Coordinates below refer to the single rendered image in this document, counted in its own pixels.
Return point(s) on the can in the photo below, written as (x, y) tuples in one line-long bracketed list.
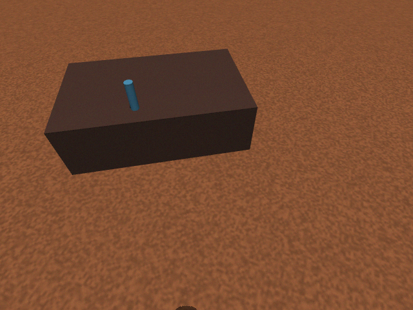
[(131, 94)]

